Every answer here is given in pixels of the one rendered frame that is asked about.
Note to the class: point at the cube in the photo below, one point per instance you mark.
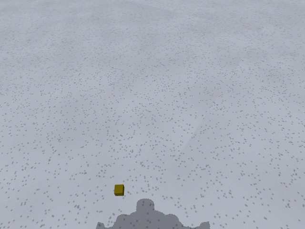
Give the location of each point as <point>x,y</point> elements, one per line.
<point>119,190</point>

